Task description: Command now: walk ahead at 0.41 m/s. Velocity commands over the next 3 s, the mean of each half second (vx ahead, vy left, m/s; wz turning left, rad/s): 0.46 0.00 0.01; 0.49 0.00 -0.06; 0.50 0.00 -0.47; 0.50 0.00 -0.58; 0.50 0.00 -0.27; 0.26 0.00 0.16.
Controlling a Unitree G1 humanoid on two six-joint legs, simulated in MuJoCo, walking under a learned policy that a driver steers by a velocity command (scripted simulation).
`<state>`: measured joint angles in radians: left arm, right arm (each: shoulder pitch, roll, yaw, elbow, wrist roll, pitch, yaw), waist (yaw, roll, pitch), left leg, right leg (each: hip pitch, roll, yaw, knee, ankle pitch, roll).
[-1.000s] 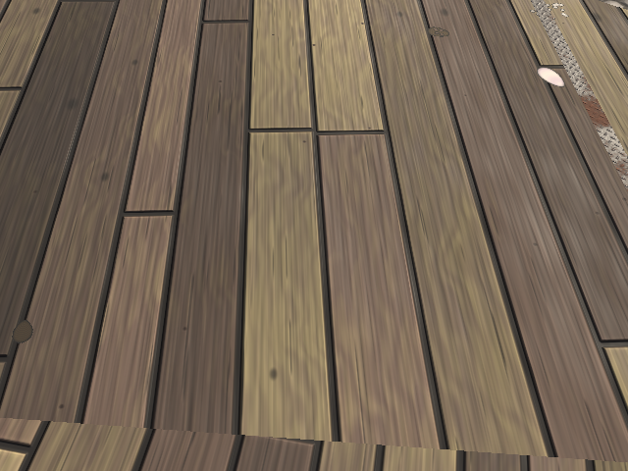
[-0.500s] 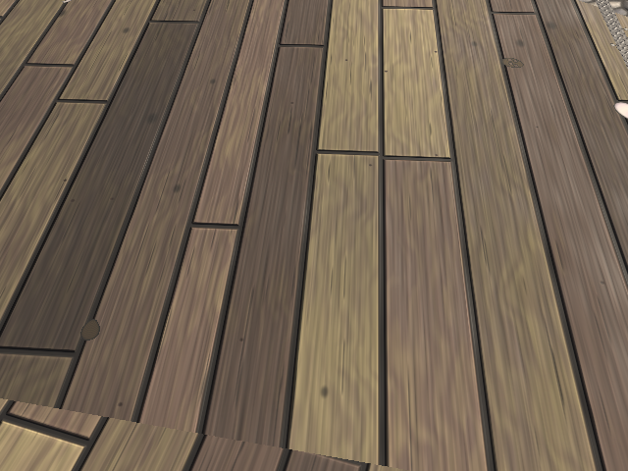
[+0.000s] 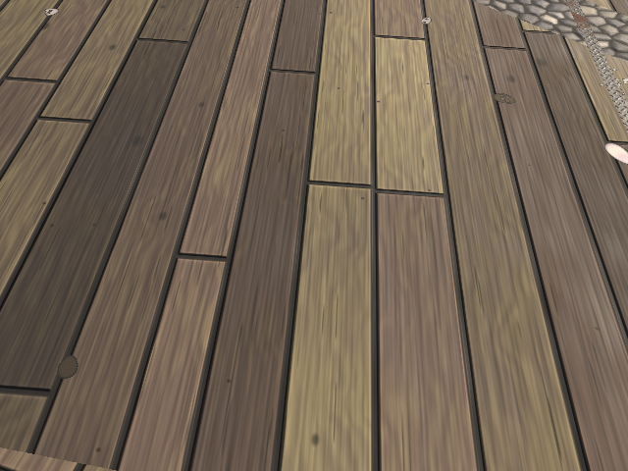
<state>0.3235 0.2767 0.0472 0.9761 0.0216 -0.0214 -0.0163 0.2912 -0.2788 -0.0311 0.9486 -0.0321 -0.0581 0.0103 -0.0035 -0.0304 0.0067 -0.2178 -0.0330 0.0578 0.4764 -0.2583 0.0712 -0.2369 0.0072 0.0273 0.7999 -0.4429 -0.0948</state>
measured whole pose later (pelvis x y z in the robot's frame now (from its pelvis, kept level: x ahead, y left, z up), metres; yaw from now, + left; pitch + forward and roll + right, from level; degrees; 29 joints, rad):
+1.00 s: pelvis +0.55 +0.00 -0.02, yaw -3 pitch +1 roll -1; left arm 0.46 0.19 0.02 1.07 0.00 -0.07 0.01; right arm -0.01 -0.20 -0.02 0.85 -0.05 -0.09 0.01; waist 0.07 0.00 0.07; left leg -0.44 -0.01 0.10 0.54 -0.09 0.08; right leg -0.01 0.05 -0.02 0.65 -0.48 -0.07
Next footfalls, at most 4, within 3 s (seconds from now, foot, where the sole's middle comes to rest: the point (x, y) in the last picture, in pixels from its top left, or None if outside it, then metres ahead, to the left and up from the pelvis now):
0.40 right None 0.38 -0.09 -0.78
0.96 left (277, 394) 0.70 0.08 -0.78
1.50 right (369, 312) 0.93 -0.14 -0.78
2.06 left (372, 209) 1.30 -0.18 -0.78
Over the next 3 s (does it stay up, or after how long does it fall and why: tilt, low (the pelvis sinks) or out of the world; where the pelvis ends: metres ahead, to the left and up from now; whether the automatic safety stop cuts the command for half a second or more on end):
stays up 1.37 -0.43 0.00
